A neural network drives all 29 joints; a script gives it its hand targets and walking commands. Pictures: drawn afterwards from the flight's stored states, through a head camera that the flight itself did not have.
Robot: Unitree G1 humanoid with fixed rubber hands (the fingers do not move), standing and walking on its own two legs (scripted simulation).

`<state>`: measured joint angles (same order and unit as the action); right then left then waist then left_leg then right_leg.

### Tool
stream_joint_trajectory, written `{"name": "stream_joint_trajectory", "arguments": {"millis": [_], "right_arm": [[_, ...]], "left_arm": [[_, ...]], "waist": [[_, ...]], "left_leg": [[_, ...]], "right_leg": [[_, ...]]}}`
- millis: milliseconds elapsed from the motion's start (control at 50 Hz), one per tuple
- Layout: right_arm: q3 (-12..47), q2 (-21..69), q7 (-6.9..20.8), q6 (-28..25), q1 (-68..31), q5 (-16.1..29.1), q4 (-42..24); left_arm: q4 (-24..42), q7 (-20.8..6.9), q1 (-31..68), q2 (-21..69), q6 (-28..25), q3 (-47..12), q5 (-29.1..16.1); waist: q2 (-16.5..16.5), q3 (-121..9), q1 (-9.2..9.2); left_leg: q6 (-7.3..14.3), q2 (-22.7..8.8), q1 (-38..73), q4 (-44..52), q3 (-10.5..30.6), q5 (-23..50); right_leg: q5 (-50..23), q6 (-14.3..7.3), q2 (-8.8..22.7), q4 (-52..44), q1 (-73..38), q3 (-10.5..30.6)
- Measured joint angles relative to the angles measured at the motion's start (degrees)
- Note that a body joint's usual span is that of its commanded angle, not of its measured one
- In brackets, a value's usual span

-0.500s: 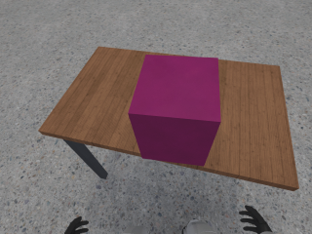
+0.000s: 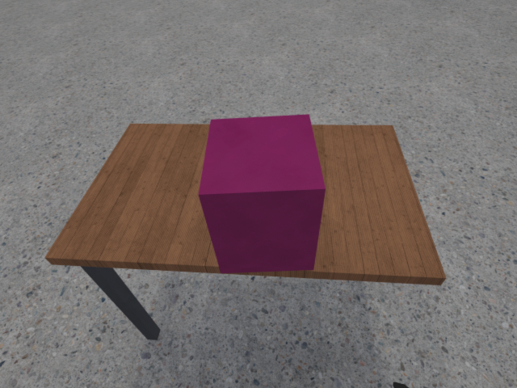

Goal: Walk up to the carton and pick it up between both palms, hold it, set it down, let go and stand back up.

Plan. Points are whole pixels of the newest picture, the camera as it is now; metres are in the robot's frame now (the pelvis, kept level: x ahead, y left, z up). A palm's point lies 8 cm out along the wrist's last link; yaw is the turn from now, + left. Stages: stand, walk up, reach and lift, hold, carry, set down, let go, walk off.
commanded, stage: walk up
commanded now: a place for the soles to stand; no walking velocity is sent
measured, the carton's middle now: (263, 196) +0.49 +0.01 +0.00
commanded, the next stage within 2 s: reach and lift in 1.38 s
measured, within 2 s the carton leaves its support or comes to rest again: neither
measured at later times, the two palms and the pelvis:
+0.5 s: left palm out of the picture +0.04 +0.25 -0.12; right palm out of the picture +0.02 -0.24 -0.14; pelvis +0.01 +0.01 +0.00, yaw -6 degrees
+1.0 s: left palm out of the picture +0.11 +0.25 -0.13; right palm out of the picture +0.03 -0.25 -0.15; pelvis +0.03 +0.01 -0.01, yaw -9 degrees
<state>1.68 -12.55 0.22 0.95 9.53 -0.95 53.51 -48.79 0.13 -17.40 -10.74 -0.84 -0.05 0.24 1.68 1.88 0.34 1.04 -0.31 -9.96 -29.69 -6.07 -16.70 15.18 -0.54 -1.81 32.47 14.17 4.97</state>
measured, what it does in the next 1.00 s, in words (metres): stands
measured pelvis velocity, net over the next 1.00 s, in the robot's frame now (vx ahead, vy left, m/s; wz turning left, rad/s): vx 0.03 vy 0.01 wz -0.16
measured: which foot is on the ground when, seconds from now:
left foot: down 0.00-1.00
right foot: down 0.00-1.00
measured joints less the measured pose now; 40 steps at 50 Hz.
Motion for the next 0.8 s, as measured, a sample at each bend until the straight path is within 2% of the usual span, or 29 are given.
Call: {"name": "stream_joint_trajectory", "arguments": {"millis": [320,520,800], "right_arm": [[-0.2,-1.8,-0.8,-0.2,4.9,0.4,5.9],[0.0,-2.0,-1.0,0.3,3.3,0.0,5.9],[-0.1,-2.8,-1.1,1.4,1.6,-0.2,4.8]], "left_arm": [[-5.6,0.8,-1.9,-1.4,-0.5,-1.5,0.2],[-6.9,1.6,-1.9,-1.2,-0.6,-2.3,0.1],[-5.2,2.6,1.0,-2.0,-0.4,-2.2,0.0]], "waist": [[-1.8,-0.3,0.14],[-1.2,0.6,0.1],[-1.4,1.2,-0.45]], "left_leg": [[1.0,0.6,1.7,3.8,-4.5,1.2],[0.9,0.2,1.9,2.5,-6.4,-0.8],[0.8,-0.4,1.9,-1.0,-8.4,-4.3]], "right_leg": [[-1.1,1.0,-0.1,-0.6,1.2,4.5],[0.6,1.1,-0.9,1.5,2.0,6.4],[3.7,1.0,-1.9,6.0,3.3,8.3]]}}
